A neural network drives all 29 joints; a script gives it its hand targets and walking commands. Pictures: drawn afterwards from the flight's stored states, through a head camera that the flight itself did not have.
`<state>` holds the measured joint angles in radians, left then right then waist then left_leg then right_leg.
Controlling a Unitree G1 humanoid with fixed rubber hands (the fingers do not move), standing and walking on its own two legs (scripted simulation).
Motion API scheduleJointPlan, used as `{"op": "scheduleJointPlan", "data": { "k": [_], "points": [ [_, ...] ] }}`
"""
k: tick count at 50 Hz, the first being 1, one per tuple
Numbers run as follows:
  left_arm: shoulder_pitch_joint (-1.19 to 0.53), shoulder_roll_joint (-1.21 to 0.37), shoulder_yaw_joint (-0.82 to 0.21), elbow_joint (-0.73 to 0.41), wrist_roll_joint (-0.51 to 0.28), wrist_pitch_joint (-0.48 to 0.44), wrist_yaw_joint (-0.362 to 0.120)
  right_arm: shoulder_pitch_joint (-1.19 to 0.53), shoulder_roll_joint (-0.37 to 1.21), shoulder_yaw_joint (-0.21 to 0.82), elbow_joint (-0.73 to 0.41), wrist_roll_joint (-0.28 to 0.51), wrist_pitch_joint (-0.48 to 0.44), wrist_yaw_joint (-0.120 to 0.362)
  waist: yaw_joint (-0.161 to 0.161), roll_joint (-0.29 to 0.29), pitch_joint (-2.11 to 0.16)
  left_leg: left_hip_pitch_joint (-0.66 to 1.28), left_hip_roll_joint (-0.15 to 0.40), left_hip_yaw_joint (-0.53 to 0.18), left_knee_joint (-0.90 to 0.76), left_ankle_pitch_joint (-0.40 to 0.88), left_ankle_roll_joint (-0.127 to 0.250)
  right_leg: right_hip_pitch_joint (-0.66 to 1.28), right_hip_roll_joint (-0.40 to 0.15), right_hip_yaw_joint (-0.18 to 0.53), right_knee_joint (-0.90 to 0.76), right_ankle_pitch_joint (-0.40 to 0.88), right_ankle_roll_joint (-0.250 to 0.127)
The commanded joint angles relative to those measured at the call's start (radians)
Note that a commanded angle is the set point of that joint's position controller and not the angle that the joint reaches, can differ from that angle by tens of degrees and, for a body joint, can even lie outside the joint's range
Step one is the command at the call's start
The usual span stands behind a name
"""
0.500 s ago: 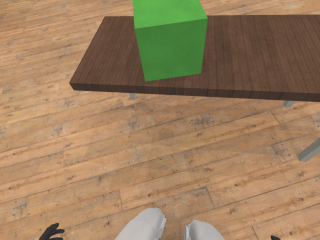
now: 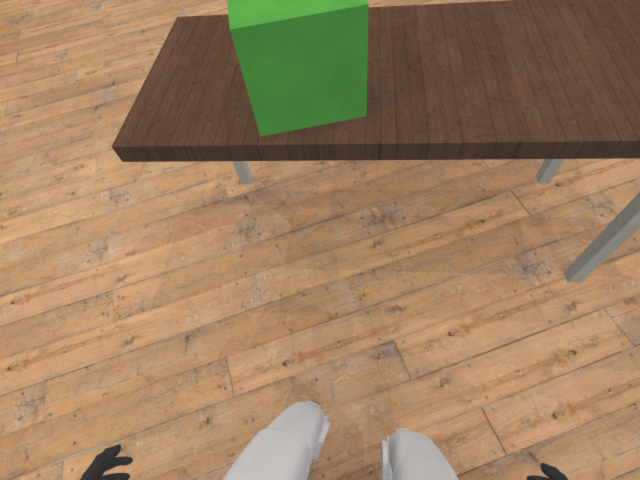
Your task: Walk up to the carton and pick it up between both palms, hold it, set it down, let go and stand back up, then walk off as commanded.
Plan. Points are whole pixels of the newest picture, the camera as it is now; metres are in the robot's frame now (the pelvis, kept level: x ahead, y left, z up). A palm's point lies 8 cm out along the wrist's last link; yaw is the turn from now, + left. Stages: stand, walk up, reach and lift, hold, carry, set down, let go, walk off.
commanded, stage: walk off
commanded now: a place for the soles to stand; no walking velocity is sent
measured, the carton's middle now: (297, 41) +0.86 +0.18 +0.03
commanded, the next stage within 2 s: none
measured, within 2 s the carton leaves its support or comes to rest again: neither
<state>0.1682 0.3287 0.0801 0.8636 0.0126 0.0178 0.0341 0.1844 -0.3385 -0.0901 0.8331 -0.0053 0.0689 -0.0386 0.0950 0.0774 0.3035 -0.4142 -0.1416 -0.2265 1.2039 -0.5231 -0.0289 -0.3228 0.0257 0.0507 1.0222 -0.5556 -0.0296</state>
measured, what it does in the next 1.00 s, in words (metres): walks backwards: left foot, then right foot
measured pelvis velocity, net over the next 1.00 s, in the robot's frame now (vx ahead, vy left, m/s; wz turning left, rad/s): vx -0.21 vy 0.11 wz -0.05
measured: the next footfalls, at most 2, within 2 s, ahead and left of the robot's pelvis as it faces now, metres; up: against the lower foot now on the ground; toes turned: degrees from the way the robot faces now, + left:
left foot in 0.42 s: +0.00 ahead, +0.22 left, +0.00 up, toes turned -8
right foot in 0.96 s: -0.24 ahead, +0.03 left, +0.00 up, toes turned +2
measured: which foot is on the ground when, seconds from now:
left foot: up 0.00-0.40, down 0.42-0.98, up 1.00-1.00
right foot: down 0.00-0.44, up 0.46-0.94, down 0.96-1.00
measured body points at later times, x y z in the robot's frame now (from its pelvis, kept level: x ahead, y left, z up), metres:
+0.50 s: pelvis -0.10 +0.12 -0.02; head -0.06 +0.12 +0.43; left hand -0.04 +0.45 -0.13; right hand +0.04 -0.16 -0.14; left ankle -0.04 +0.22 -0.68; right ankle +0.00 -0.08 -0.67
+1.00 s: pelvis -0.21 +0.11 +0.01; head -0.20 +0.11 +0.46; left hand -0.18 +0.43 -0.11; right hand -0.08 -0.20 -0.09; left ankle -0.04 +0.22 -0.67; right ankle -0.28 +0.03 -0.68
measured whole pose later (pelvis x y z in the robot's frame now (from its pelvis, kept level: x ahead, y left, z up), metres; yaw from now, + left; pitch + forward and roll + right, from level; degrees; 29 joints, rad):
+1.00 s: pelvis -0.21 +0.11 +0.01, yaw -3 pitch -10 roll +3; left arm 0.30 0.38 0.08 0.87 0.01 0.09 -0.03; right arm 0.18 -0.36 -0.06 0.83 -0.03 0.01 -0.03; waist 0.10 -0.05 0.19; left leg -0.45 -0.10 -0.06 0.80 -0.30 -0.01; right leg -0.08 0.05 0.07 0.86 -0.66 -0.06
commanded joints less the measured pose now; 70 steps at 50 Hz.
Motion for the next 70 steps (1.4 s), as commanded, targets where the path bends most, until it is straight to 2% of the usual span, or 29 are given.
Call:
{"op": "scheduleJointPlan", "data": {
  "k": [1, 7, 13, 16, 18, 20, 21, 22, 24, 26, 29, 38, 40, 44, 46, 47, 48, 49, 50, 52, 55, 60, 64, 65, 66, 67, 68, 69, 70],
  "points": [
    [0.040, 0.303, 0.070, -0.126, -0.005, -0.041, 0.045, 0.022, -0.251, -0.053, -0.120, -0.010, -0.009, -0.012, -0.071, -0.147, -0.235, -0.235, -0.004, -0.047, 0.263, 0.011, 0.020, 0.209, -0.320, 0.439, -0.461, 0.863, 0.001],
    [0.081, 0.290, 0.059, -0.112, -0.002, -0.053, 0.045, -0.006, -0.248, -0.051, -0.110, -0.005, -0.012, -0.011, -0.058, -0.202, -0.267, -0.228, 0.026, -0.020, 0.181, -0.030, 0.023, 0.253, -0.324, 0.417, -0.432, 0.870, -0.052],
    [-0.003, 0.331, 0.058, -0.112, 0.012, -0.050, 0.033, -0.040, -0.258, -0.058, -0.107, -0.007, -0.019, 0.001, -0.047, -0.270, -0.217, -0.139, 0.078, -0.008, 0.095, -0.175, 0.023, 0.062, -0.369, 0.439, -0.488, 0.561, -0.225],
    [-0.075, 0.349, 0.054, -0.122, 0.019, -0.040, 0.027, -0.025, -0.273, -0.065, -0.087, -0.007, -0.027, 0.016, -0.056, -0.300, -0.158, -0.063, 0.138, 0.019, -0.073, -0.173, 0.037, -0.070, -0.345, 0.384, -0.487, 0.454, -0.222],
    [-0.151, 0.342, 0.044, -0.118, 0.013, -0.034, 0.027, 0.056, -0.249, -0.063, -0.050, -0.004, -0.039, 0.027, -0.126, -0.275, -0.205, 0.117, 0.194, 0.009, -0.364, -0.017, 0.082, -0.169, -0.301, 0.281, -0.367, 0.453, -0.156],
    [-0.159, 0.271, 0.025, -0.100, -0.004, -0.031, 0.027, 0.150, -0.269, -0.080, -0.017, -0.022, -0.065, 0.030, -0.176, -0.035, -0.286, 0.293, 0.183, -0.151, -0.665, 0.088, 0.121, -0.247, -0.108, 0.079, 0.017, 0.291, -0.032],
    [-0.145, 0.219, 0.014, -0.110, -0.010, -0.023, 0.027, 0.100, -0.323, -0.075, -0.031, -0.021, -0.076, 0.019, -0.145, 0.176, -0.253, 0.219, 0.339, -0.454, -0.763, 0.398, 0.136, -0.377, 0.059, 0.004, 0.250, -0.107, 0.014],
    [-0.127, 0.242, 0.021, -0.108, -0.021, -0.012, 0.031, 0.059, -0.329, -0.071, -0.055, -0.014, -0.076, 0.011, -0.129, 0.055, -0.271, 0.173, 0.349, -0.563, -0.800, 0.385, 0.146, -0.341, 0.069, 0.076, 0.295, -0.105, 0.017],
    [-0.171, 0.308, 0.034, -0.116, -0.009, -0.003, 0.032, -0.031, -0.373, -0.072, -0.085, -0.008, -0.072, 0.005, -0.127, 0.057, -0.189, -0.039, 0.351, -0.713, -0.929, 0.064, 0.083, -0.285, 0.063, 0.206, 0.358, -0.058, 0.012],
    [-0.102, 0.308, 0.047, -0.063, -0.028, 0.019, 0.018, -0.049, -0.299, -0.047, -0.071, -0.014, -0.073, -0.005, -0.104, 0.065, -0.150, -0.060, 0.269, -0.518, -0.951, -0.162, -0.041, -0.301, 0.036, 0.178, 0.326, 0.072, 0.020],
    [0.035, 0.304, 0.054, -0.018, -0.029, 0.044, -0.001, -0.078, -0.284, -0.045, -0.079, -0.005, -0.087, -0.015, -0.075, 0.098, -0.179, -0.008, 0.250, -0.473, -1.004, -0.344, -0.115, -0.251, 0.036, 0.142, 0.277, 0.126, 0.018],
    [0.209, 0.315, 0.083, 0.040, -0.003, 0.070, -0.048, -0.067, -0.302, -0.074, -0.063, -0.012, -0.106, -0.024, -0.032, 0.216, -0.258, -0.004, 0.224, -0.343, -1.115, -0.431, -0.162, -0.012, 0.006, 0.002, 0.110, 0.090, -0.003],
    [0.319, 0.315, 0.091, 0.068, 0.010, 0.073, -0.059, -0.134, -0.314, -0.079, -0.081, -0.010, -0.102, -0.022, 0.020, 0.247, -0.263, -0.066, 0.222, -0.309, -1.185, -0.393, -0.197, 0.116, 0.024, -0.061, 0.063, 0.050, -0.015],
    [0.395, 0.296, 0.108, 0.077, 0.012, 0.067, -0.075, -0.144, -0.299, -0.076, -0.067, -0.025, -0.092, -0.017, 0.050, 0.213, -0.299, -0.055, 0.222, -0.223, -1.092, -0.253, -0.104, 0.258, 0.024, -0.135, -0.243, -0.142, -0.052],
    [0.426, 0.284, 0.113, 0.077, 0.014, 0.054, -0.081, -0.128, -0.252, -0.067, -0.069, -0.028, -0.084, -0.023, 0.089, 0.038, -0.303, -0.130, 0.125, -0.066, -0.775, -0.216, -0.085, 0.367, -0.003, -0.102, -0.531, -0.086, -0.095],
    [0.436, 0.306, 0.120, 0.072, 0.022, 0.052, -0.082, -0.137, -0.190, -0.054, -0.072, -0.022, -0.082, -0.033, 0.126, -0.270, -0.226, -0.221, -0.061, 0.100, -0.252, -0.276, -0.086, 0.261, -0.122, 0.135, -0.735, -0.178, -0.184],
    [0.269, 0.328, 0.112, -0.011, 0.031, 0.043, -0.078, -0.078, -0.145, -0.040, -0.063, -0.011, -0.088, -0.034, 0.055, -0.432, -0.106, -0.333, -0.159, 0.120, 0.260, -0.118, -0.053, -0.017, -0.340, 0.524, -0.747, -0.305, -0.229],
    [0.085, 0.327, 0.094, -0.097, 0.027, 0.030, -0.075, 0.002, -0.233, -0.062, -0.085, -0.007, -0.100, -0.038, -0.072, -0.207, 0.003, -0.357, -0.038, 0.070, 0.240, 0.035, -0.024, -0.156, -0.395, 0.613, -0.844, -0.341, -0.234],
    [0.056, 0.340, 0.082, -0.104, 0.026, 0.027, -0.075, 0.023, -0.262, -0.070, -0.082, -0.006, -0.101, -0.032, -0.095, -0.132, 0.069, -0.369, 0.002, 0.029, 0.159, 0.121, -0.006, -0.138, -0.340, 0.577, -0.865, -0.282, -0.152],
    [-0.021, 0.341, 0.070, -0.113, 0.021, 0.010, -0.071, -0.046, -0.306, -0.066, -0.077, 0.011, -0.122, -0.021, -0.073, -0.195, 0.132, -0.299, 0.059, 0.034, 0.139, 0.193, 0.019, -0.226, -0.328, 0.557, -0.915, -0.355, -0.112],
    [0.069, 0.316, 0.070, -0.111, 0.027, -0.025, -0.074, 0.039, -0.314, -0.059, -0.080, 0.005, -0.131, 0.005, -0.064, -0.158, 0.039, -0.360, 0.089, 0.082, -0.045, 0.130, 0.014, 0.116, -0.238, 0.421, -0.774, -0.144, -0.097],
    [0.203, 0.321, 0.066, -0.083, 0.029, -0.042, -0.073, -0.011, -0.282, -0.049, -0.099, 0.001, -0.144, 0.009, -0.015, -0.210, -0.047, -0.340, 0.104, 0.150, -0.339, 0.051, 0.031, 0.279, -0.245, 0.342, -0.698, 0.120, -0.097],
    [0.163, 0.320, 0.057, -0.102, 0.014, -0.043, -0.065, 0.062, -0.250, -0.051, -0.086, -0.011, -0.158, -0.003, -0.071, -0.230, -0.144, 0.001, 0.093, 0.228, -0.555, 0.057, 0.084, 0.162, -0.175, 0.156, -0.439, 0.862, -0.034],
    [0.147, 0.306, 0.052, -0.113, 0.006, -0.039, -0.058, 0.164, -0.261, -0.065, -0.052, -0.013, -0.166, -0.012, -0.124, -0.181, -0.212, 0.273, 0.085, 0.185, -0.630, 0.125, 0.118, -0.006, -0.125, 0.084, -0.222, 0.948, -0.010],
    [0.149, 0.275, 0.049, -0.113, 0.013, -0.040, -0.052, 0.292, -0.299, -0.090, -0.021, -0.021, -0.174, -0.026, -0.191, -0.117, -0.325, 0.526, 0.152, 0.012, -0.670, 0.123, 0.171, -0.169, -0.083, 0.066, 0.053, 0.858, -0.007],
    [0.197, 0.228, 0.040, -0.108, 0.020, -0.045, -0.054, 0.354, -0.379, -0.112, -0.019, -0.021, -0.179, -0.041, -0.186, 0.075, -0.402, 0.593, 0.347, -0.336, -0.745, 0.101, 0.260, -0.293, 0.010, 0.000, 0.319, 0.406, 0.024],
    [0.232, 0.228, 0.036, -0.111, 0.032, -0.039, -0.060, 0.352, -0.459, -0.126, -0.012, -0.014, -0.177, -0.046, -0.148, 0.117, -0.423, 0.561, 0.545, -0.705, -0.834, 0.055, 0.358, -0.400, 0.077, 0.031, 0.414, -0.073, 0.020],
    [0.167, 0.294, 0.055, -0.114, 0.038, -0.032, -0.065, 0.314, -0.440, -0.120, -0.007, 0.006, -0.177, -0.048, -0.153, -0.053, -0.360, 0.434, 0.528, -0.733, -0.913, -0.170, 0.377, -0.356, 0.024, 0.107, 0.386, -0.048, -0.033],
    [0.179, 0.333, 0.058, -0.104, 0.033, -0.037, -0.074, 0.254, -0.428, -0.105, -0.019, 0.003, -0.178, -0.043, -0.139, -0.051, -0.293, 0.306, 0.504, -0.656, -0.947, -0.246, 0.353, -0.296, -0.019, 0.114, 0.348, -0.019, -0.043]
  ]
}}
